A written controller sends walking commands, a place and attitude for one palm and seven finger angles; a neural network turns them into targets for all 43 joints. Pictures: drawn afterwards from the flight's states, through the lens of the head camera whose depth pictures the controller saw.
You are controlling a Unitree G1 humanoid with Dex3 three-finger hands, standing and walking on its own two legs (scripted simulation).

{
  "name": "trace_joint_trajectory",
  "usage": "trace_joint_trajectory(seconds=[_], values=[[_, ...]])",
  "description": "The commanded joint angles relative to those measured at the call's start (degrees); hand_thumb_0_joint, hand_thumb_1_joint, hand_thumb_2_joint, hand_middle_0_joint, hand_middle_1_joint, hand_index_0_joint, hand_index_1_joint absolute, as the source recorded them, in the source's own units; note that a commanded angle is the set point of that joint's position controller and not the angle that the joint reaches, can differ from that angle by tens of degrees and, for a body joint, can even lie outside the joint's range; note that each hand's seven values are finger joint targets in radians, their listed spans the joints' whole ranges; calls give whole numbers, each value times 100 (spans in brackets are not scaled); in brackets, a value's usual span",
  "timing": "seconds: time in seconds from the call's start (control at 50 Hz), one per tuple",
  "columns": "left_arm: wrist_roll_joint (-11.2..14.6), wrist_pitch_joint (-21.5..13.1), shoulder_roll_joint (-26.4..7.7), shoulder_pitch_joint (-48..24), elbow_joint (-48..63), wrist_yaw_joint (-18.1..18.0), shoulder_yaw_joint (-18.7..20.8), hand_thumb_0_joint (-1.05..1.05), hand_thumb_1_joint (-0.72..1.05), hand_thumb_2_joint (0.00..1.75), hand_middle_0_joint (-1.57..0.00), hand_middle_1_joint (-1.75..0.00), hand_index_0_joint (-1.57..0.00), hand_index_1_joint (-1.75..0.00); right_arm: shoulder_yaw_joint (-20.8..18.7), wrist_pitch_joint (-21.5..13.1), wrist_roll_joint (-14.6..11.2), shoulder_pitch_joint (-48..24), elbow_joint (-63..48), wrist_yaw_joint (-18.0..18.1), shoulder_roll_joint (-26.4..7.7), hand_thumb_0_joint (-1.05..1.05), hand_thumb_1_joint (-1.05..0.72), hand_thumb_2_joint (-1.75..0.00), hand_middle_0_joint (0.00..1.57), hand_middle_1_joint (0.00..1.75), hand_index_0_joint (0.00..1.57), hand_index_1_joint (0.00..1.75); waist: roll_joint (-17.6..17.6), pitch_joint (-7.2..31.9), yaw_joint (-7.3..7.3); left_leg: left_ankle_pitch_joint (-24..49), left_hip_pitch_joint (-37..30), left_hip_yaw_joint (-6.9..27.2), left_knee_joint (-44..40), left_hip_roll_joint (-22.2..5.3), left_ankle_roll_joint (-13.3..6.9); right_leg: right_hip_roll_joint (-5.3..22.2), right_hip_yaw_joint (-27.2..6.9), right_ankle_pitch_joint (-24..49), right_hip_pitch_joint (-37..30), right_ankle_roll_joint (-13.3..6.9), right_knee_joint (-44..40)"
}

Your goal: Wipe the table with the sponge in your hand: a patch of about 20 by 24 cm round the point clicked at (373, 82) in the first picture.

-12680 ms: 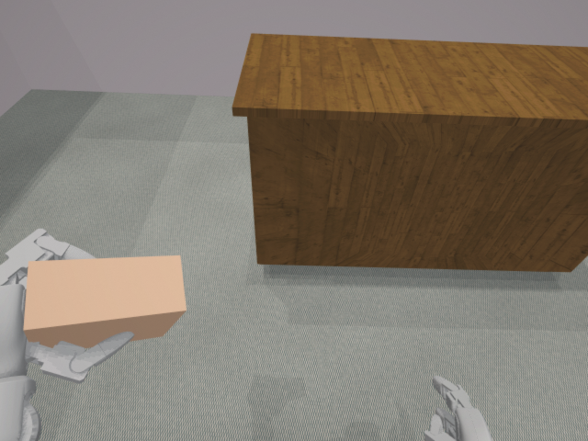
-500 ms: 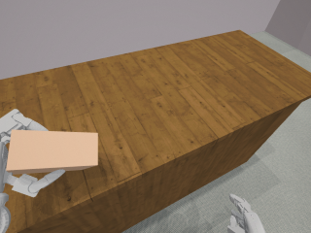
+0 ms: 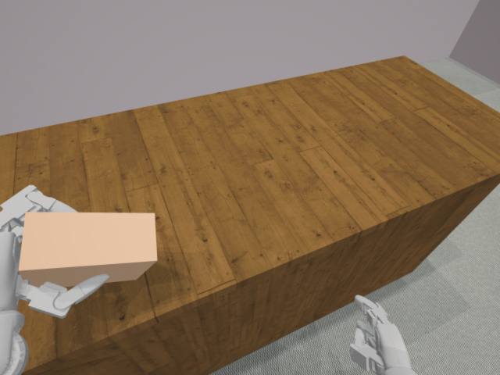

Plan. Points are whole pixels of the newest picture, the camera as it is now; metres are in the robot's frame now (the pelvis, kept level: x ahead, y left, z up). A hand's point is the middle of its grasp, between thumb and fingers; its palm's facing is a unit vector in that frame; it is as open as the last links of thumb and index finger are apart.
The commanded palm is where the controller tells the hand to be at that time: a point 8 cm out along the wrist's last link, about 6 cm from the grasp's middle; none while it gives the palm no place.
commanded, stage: look again from close up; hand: left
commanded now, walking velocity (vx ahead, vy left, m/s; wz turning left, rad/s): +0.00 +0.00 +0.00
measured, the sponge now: (110, 251) +0.23 +0.21 +0.13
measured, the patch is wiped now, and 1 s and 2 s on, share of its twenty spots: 0.00 0.00 0.00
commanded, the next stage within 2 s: come to a stop and stand still in 0.20 s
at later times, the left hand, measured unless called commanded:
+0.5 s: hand (41, 230) +0.22 +0.26 +0.19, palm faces +0.41 -0.78 -0.47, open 10.0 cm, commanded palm +0.14 +0.27 +0.18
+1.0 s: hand (57, 230) +0.23 +0.25 +0.17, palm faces +0.38 -0.83 -0.40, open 10.0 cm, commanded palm +0.17 +0.29 +0.18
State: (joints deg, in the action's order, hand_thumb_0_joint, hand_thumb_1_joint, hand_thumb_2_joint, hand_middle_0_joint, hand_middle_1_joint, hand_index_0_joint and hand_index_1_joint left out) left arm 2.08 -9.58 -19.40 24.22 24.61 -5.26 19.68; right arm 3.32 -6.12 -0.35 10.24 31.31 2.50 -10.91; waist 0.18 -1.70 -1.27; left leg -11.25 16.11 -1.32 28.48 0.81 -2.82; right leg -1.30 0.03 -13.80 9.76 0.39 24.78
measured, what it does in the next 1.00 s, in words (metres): stands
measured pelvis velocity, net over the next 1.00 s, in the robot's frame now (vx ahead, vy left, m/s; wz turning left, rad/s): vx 0.01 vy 0.01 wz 0.01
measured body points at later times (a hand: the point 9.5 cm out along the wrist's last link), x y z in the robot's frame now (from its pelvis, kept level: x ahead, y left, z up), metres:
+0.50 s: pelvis -0.02 -0.01 +0.00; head +0.00 +0.01 +0.45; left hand +0.19 +0.30 +0.21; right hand +0.16 -0.22 -0.08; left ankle +0.05 +0.08 -0.74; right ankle +0.00 -0.13 -0.74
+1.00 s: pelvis +0.01 +0.01 +0.00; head +0.04 +0.03 +0.44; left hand +0.20 +0.30 +0.19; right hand +0.21 -0.21 -0.07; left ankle +0.05 +0.08 -0.74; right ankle +0.00 -0.13 -0.74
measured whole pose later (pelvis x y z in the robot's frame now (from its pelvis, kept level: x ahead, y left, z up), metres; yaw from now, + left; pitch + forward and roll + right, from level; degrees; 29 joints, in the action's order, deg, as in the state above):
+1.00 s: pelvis +0.01 +0.01 +0.00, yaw +1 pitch +0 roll -2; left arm 1.9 -11.5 -22.0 24.3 31.0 -5.6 22.2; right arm 2.3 -7.2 -0.3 10.2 31.4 1.0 -11.3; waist -0.7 -3.7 -0.8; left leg -13.8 17.9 -0.9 31.8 1.3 -3.4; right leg -0.8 0.6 -16.1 10.8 1.1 27.0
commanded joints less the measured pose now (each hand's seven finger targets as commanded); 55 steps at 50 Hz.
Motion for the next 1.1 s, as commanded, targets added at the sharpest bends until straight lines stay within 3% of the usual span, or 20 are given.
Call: trace_joint_trajectory(seconds=[0.0, 0.02, 0.1, 0.22, 0.38, 0.4, 0.42, 0.44, 0.46, 0.48, 0.52, 0.62, 0.68, 0.7, 0.72, 0.8, 0.86, 0.92, 0.98, 1.08], values=[[12, -391, -1255, -742, 1573, -173, 754, 0, 10, 130, -120, -160, -120, -160, -359, -314, -29, -568, -852, 92, -784, 0, -90, -90, 20, 30, 20, 30, 436, 731, 108, -174, -543, 713, -754, -659, 132, 537, -415, 611, 124, -217, -481], [45, -420, -983, -639, 1466, -147, 537, 0, 10, 130, -120, -160, -120, -160, -339, -303, 9, -487, -838, 86, -761, 0, -90, -90, 20, 30, 20, 30, 419, 708, 124, -249, -449, 731, -762, -658, 111, 508, -340, 602, 90, -211, -524], [15, -421, -1169, -641, 1537, -194, 683, 0, 10, 130, -120, -160, -120, -160, -363, -356, -32, -540, -839, 84, -804, 0, -90, -90, 20, 30, 20, 30, 756, 636, 106, -340, -498, 815, -908, -687, 181, 501, -339, 397, 173, -225, -477], [60, -469, -905, -342, 1278, -147, 495, 0, 10, 130, -120, -160, -120, -160, -369, -358, -10, -403, -815, 83, -801, 0, -90, -90, 20, 30, 20, 30, 453, 628, 110, -609, -435, 917, -1084, -736, 183, 402, -194, 256, 168, -164, -491], [46, -470, -1021, -431, 1305, -112, 517, 0, 10, 130, -120, -160, -120, -160, -425, -401, -45, -374, -817, 89, -817, 0, -90, -90, 20, 30, 20, 30, 355, 647, 137, -627, -472, 804, -884, -665, 126, 515, -382, 165, 210, -218, -649], [-166, -1418, -5831, -5610, 3389, -272, 2441, 0, 10, 130, -120, -160, -120, -160, 364, -290, -448, 327, -1273, 492, -1109, 0, -90, -90, 20, 30, 20, 30, 1156, 211, 387, -1405, 1034, 686, -832, -269, -102, 60, -192, -451, -346, 215, -112], [-179, -995, -2441, -3158, 507, -192, 1916, 0, 10, 130, -120, -160, -120, -160, -211, -537, -265, -115, -924, 317, -414, 0, -90, -90, 20, 30, 20, 30, 32, 390, 130, -1169, 401, 886, -567, -798, 5, 525, -76, -1408, 898, -73, 20], [-121, -885, -2124, -2414, -35, -115, 1367, 0, 10, 130, -120, -160, -120, -160, -232, -548, -34, -440, -691, 121, -792, 0, -90, -90, 20, 30, 20, 30, -90, 272, 36, -1228, -21, 753, -505, -464, 62, 396, -304, -1321, 1170, -227, -369], [-38, -927, -2170, -2026, 196, -43, 1321, 0, 10, 130, -120, -160, -120, -160, -405, -574, 66, -314, -733, 15, -997, 0, -90, -90, 20, 30, 20, 30, -117, 466, 0, -1323, -100, 615, -194, -376, 106, 560, -753, -1104, 1213, -370, -603], [9, -964, -1804, -1404, 350, 56, 1050, 0, 10, 130, -120, -160, -120, -160, -428, -586, 65, -169, -756, -73, -949, 0, -90, -90, 20, 30, 20, 30, -134, 692, 21, -1133, -198, 500, 88, -299, 103, 781, -1003, -1035, 1138, -460, -691], [85, -871, -1148, -332, 744, 119, 652, 0, 10, 130, -120, -160, -120, -160, -462, -569, 9, -70, -798, -217, -936, 0, -90, -90, 20, 30, 20, 30, 175, 1038, 2, -727, -513, 411, 96, -377, 85, 715, -805, -486, 932, -457, -383], [17, -679, -1089, -100, 1287, -25, 781, 0, 10, 130, -120, -160, -120, -160, -433, -510, 32, -302, -780, -188, -975, 0, -90, -90, 20, 30, 20, 30, 94, 663, 57, -374, -308, 617, -402, -612, 72, 398, -224, 118, 730, -205, -9], [-15, -688, -1414, -582, 1337, -107, 1057, 0, 10, 130, -120, -160, -120, -160, -431, -438, 44, -342, -789, -73, -921, 0, -90, -90, 20, 30, 20, 30, 391, 572, 72, -366, -83, 741, -542, -657, 49, 390, -193, 235, 503, -192, 27], [-59, -683, -1797, -813, 1570, -180, 1319, 0, 10, 130, -120, -160, -120, -160, -440, -401, 41, -388, -771, -33, -941, 0, -90, -90, 20, 30, 20, 30, 518, 786, 51, -193, -220, 767, -556, -678, 39, 379, -180, 334, 407, -186, 154], [-35, -700, -1464, -811, 1608, -171, 1096, 0, 10, 130, -120, -160, -120, -160, -437, -376, 62, -328, -789, -14, -886, 0, -90, -90, 20, 30, 20, 30, 640, 870, 59, 170, -259, 780, -488, -682, 18, 368, -70, 603, 279, -194, 203], [11, -615, -1523, -595, 2117, -194, 1040, 0, 10, 130, -120, -160, -120, -160, -455, -459, -31, -338, -817, -44, -828, 0, -90, -90, 20, 30, 20, 30, 985, 1446, 20, 2269, -1011, 677, -10, -684, 63, 429, -77, 1385, 114, -186, 362], [19, -597, -1186, -290, 2157, -140, 815, 0, 10, 130, -120, -160, -120, -160, -489, -465, -6, -200, -797, -107, -873, 0, -90, -90, 20, 30, 20, 30, 787, 1448, 90, 3079, -1404, 728, 46, -790, 77, 339, 129, 1204, 292, -135, 356], [8, -495, -899, -14, 1682, -105, 659, 0, 10, 130, -120, -160, -120, -160, -467, -385, 8, -201, -772, -129, -868, 0, -90, -90, 20, 30, 20, 30, 448, 1139, 109, 2596, -1148, 734, -70, -843, 139, 321, 117, 1019, 289, -111, -8], [53, -448, -1062, -85, 1381, -91, 832, 0, 10, 130, -120, -160, -120, -160, -479, -283, -52, -244, -794, -57, -863, 0, -90, -90, 20, 30, 20, 30, 214, 997, 156, 1659, -674, 684, -210, -778, 191, 456, -87, 1361, -11, -153, -138], [85, -405, -1047, -405, 1362, -84, 708, 0, 10, 130, -120, -160, -120, -160, -416, -212, -44, -365, -858, 24, -792, 0, -90, -90, 20, 30, 20, 30, 234, 874, 159, 437, -506, 693, -534, -718, 169, 521, -225, 980, 2, -169, -306]])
